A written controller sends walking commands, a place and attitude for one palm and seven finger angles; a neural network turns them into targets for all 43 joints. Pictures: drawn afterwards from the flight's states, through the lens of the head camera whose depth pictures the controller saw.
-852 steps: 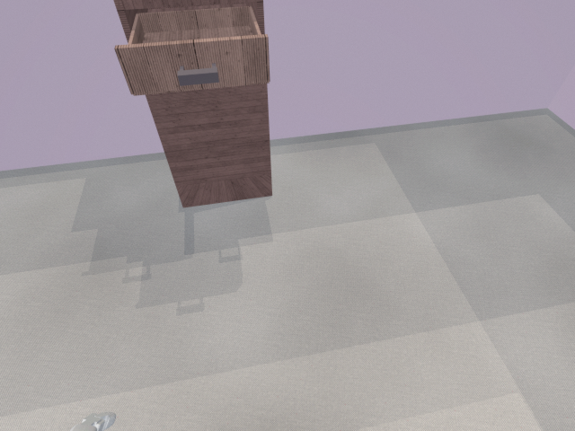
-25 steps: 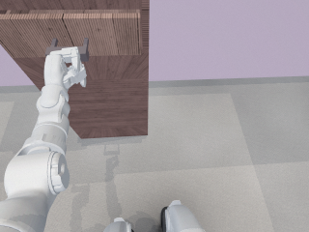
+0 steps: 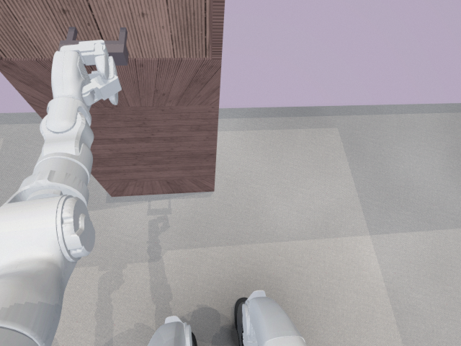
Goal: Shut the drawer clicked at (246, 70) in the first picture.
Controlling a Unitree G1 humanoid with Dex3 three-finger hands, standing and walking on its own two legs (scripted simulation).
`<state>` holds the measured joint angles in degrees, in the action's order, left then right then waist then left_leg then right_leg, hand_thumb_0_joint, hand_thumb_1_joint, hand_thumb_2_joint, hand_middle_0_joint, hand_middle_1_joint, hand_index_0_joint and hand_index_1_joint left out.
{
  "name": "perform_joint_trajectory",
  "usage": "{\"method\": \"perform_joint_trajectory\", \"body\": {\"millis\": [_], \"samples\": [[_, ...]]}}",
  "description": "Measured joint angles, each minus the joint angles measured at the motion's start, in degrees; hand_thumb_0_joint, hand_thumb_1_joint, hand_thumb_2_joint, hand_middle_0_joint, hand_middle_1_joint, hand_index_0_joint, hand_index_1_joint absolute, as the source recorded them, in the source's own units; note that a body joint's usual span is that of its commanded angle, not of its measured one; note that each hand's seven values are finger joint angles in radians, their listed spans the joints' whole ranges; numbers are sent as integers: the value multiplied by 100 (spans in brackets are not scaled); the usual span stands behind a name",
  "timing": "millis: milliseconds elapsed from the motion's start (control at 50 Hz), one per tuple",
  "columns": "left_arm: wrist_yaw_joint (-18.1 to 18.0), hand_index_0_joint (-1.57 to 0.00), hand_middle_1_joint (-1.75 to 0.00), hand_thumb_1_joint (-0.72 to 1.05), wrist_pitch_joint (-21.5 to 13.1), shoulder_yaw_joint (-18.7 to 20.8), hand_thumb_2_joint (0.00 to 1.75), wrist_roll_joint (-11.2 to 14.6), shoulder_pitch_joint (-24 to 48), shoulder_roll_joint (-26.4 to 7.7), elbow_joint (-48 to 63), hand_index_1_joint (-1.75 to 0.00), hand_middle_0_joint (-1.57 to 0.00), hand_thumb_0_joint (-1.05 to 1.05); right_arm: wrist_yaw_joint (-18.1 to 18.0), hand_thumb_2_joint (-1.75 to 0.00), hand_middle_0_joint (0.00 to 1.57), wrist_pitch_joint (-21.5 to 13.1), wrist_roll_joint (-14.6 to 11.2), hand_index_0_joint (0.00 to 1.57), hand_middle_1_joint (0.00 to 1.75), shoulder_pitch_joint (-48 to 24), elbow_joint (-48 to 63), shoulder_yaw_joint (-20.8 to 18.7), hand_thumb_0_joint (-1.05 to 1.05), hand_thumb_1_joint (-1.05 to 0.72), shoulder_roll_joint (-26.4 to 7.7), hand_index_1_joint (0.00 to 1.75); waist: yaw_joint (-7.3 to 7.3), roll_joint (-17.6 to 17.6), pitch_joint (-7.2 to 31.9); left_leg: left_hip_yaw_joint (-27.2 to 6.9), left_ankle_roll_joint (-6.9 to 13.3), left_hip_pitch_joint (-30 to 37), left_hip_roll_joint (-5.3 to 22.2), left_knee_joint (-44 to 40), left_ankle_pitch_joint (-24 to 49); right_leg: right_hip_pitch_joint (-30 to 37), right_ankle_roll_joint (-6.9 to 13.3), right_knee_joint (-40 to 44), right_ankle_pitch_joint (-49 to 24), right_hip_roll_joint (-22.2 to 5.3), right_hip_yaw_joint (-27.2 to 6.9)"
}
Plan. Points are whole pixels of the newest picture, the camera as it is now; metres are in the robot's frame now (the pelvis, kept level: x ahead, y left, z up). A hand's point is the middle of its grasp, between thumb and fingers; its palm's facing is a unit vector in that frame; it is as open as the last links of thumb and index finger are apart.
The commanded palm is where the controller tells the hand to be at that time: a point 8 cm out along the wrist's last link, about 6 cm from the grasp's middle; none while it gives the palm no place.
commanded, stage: push the drawer shut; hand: left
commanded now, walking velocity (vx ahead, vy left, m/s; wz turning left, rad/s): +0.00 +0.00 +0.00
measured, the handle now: (96, 43) +0.62 +0.16 +0.09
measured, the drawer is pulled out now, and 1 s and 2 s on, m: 0.00 0.00 0.00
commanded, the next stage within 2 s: pull the fist back off the drawer in 0.12 s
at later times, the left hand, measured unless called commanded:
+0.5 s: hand (109, 77) +0.55 +0.13 +0.09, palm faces -0.04 -1.00 -0.05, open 2.9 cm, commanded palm +0.54 +0.16 +0.09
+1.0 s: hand (120, 83) +0.53 +0.12 +0.08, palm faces -0.02 -1.00 -0.03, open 3.2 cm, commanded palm +0.50 +0.17 +0.09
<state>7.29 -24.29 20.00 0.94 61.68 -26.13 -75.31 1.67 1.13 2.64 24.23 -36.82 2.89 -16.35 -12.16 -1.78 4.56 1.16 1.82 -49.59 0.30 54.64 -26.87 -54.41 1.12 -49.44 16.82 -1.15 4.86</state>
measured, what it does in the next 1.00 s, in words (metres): stands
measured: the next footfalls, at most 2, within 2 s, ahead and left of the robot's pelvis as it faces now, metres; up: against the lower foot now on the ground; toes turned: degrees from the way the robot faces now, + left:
none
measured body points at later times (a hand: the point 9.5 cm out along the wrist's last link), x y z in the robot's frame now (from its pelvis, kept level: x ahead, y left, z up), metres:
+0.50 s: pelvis -0.02 +0.01 -0.01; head +0.13 +0.03 +0.41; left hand +0.54 +0.19 +0.09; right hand -0.07 -0.25 -0.11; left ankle -0.02 +0.10 -0.68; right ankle +0.06 -0.11 -0.68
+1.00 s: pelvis +0.02 +0.00 +0.01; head +0.14 +0.00 +0.44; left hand +0.53 +0.17 +0.09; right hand +0.01 -0.25 -0.11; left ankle -0.02 +0.10 -0.68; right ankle +0.06 -0.11 -0.68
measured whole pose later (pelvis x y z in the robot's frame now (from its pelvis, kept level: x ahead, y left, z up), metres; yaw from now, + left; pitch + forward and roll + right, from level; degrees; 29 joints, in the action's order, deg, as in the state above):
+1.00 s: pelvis +0.02 +0.00 +0.01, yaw -2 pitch +20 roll -1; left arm 4.6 -23.8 19.2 2.6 51.7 -20.5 -65.0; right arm 3.1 3.4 2.0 24.0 -33.6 2.0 -15.7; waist -10.2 -1.8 5.4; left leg 3.1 2.1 -44.0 0.7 51.6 -27.8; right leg -50.3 0.7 -47.8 17.7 -0.2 2.6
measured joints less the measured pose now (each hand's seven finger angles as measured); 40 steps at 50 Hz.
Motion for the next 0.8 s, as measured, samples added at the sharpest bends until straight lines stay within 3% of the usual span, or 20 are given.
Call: {"method": "perform_joint_trajectory", "body": {"millis": [220,440,640,800], "samples": [[-69,-140,-160,64,83,-259,96,0,520,-265,-331,-160,-140,-1,-57,-90,20,-194,37,20,30,-25,-34,101,1,-90,-63,29,-169,14,-10,-102,29,-419,-45,235,54,-306,-20,-93,-89,-58,98],[-121,-140,-160,61,174,-304,97,-42,709,-355,-421,-160,-140,-2,-28,-90,20,-271,78,20,30,179,-36,136,1,-90,-91,29,-245,18,-11,-94,64,-590,-71,318,86,-450,-48,-127,-147,-80,83],[-121,-140,-160,65,188,-219,95,-63,511,-234,-198,-160,-140,-5,71,-90,20,-156,93,20,30,245,30,111,1,-90,-54,30,-186,15,-10,-46,79,-512,-56,328,35,-403,-62,-150,-113,-57,29],[-205,-140,-160,77,138,-169,93,130,-205,165,476,-160,-140,-2,146,-90,20,12,42,20,30,202,158,16,1,-90,0,29,-20,1,26,74,67,-73,-7,78,-19,-67,-67,-3,-57,15,-96]]}}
